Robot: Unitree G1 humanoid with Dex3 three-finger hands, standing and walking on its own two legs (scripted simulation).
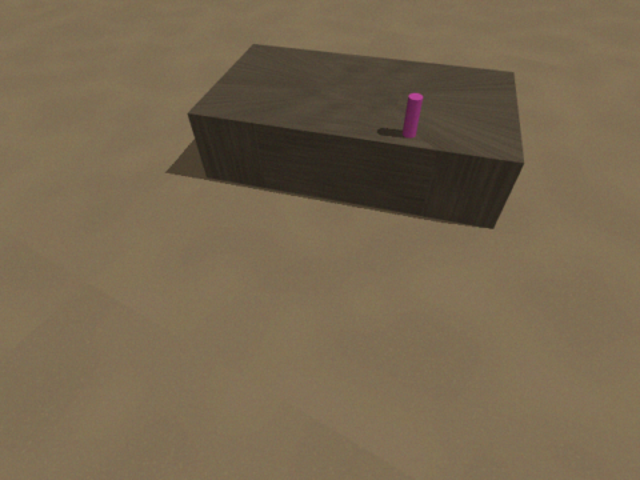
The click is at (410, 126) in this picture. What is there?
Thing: slim round
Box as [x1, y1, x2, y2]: [402, 93, 422, 137]
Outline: 418,93 411,93 408,96 402,134 406,137 412,137 415,135 422,100 422,95
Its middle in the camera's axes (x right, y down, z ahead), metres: +0.34 -0.48 +1.50
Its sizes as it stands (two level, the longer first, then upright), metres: 0.055 0.055 0.164
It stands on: a support 0.36 m high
